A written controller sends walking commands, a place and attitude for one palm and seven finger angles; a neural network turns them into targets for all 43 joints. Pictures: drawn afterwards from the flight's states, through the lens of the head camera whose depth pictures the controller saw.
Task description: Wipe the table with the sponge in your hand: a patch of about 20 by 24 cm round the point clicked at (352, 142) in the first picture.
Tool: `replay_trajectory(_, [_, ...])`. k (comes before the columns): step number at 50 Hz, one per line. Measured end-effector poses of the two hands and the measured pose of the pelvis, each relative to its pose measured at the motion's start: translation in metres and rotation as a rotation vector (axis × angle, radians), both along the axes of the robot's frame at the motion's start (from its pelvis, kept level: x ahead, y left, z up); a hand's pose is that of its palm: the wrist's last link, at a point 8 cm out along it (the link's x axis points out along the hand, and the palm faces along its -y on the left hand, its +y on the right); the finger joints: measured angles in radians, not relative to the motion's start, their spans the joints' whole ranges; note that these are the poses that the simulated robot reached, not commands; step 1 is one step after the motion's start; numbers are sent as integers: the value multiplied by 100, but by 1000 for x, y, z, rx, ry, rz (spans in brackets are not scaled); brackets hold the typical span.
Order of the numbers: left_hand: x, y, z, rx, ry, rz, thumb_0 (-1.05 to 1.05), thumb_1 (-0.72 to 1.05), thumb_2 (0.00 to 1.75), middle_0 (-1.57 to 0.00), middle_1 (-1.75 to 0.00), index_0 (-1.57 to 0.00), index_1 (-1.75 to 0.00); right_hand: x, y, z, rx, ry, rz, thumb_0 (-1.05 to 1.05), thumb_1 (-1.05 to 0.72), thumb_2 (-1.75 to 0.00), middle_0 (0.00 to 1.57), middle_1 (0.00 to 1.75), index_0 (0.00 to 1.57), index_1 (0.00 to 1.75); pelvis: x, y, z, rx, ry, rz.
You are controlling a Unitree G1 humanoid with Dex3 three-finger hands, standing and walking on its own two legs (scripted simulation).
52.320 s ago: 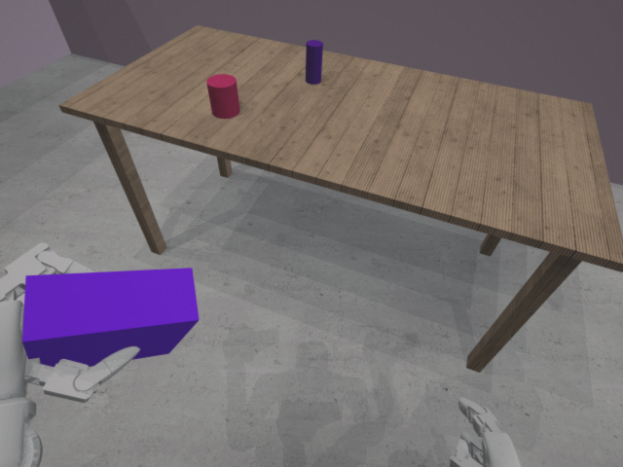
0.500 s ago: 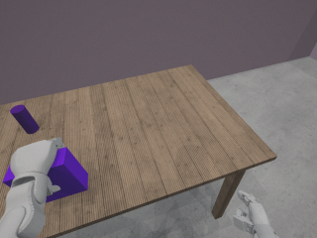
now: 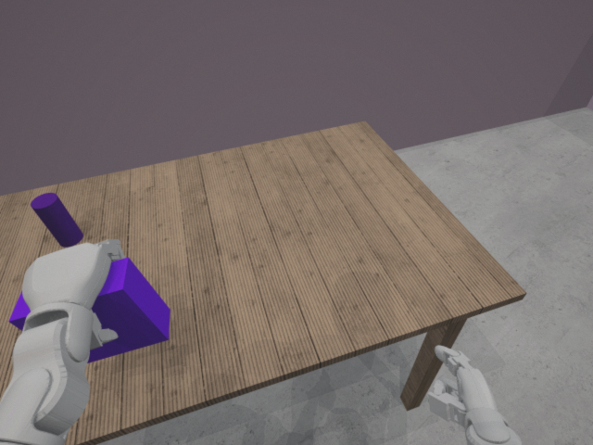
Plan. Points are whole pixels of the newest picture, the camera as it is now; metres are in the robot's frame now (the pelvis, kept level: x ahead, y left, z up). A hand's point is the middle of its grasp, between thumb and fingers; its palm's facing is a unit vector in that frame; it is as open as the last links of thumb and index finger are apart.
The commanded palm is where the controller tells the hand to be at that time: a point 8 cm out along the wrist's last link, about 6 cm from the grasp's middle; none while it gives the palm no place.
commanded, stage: bring the sponge back beside the body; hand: left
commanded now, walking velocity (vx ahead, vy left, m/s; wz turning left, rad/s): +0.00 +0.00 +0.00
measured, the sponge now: (109, 322) +0.23 +0.32 +0.04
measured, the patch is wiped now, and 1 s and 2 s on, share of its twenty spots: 1.00 1.00 1.00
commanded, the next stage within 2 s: step back with the hand held close in 1.60 s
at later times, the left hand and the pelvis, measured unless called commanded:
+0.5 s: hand (102, 306) +0.22 +0.30 +0.10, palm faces +0.06 -0.11 -0.99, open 9.6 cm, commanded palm +0.19 +0.29 +0.17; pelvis +0.00 -0.01 +0.00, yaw +0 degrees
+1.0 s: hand (108, 319) +0.20 +0.28 +0.10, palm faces +0.09 -0.13 -0.99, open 9.6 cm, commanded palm +0.17 +0.27 +0.17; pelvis +0.00 -0.01 +0.00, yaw -1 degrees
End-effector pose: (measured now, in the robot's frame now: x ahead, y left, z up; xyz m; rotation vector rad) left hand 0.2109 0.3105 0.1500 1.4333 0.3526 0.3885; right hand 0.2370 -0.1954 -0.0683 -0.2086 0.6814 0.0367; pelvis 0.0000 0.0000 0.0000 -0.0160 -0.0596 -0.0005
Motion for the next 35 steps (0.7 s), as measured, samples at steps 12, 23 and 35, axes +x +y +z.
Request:
replay_trajectory(12, [-2,-12,2,-5,-21,-14,-2,-48,103,-75,-136,-81,-139,-1,-2,-2,11,9,2,2,-91,-90,20,30,20,29,2,-1,0,2,2,-11])
replay_trajectory(23, [-10,-16,0,-14,-9,10,-2,-48,103,-75,-136,-81,-139,7,-6,2,2,-10,9,2,-91,-90,20,30,20,29,3,-5,0,2,-2,-6])
replay_trajectory(35, [-15,-24,1,-26,-15,7,-2,-48,103,-75,-136,-81,-139,12,-8,6,10,-31,18,2,-91,-90,20,30,20,29,4,-10,-1,3,-5,-8])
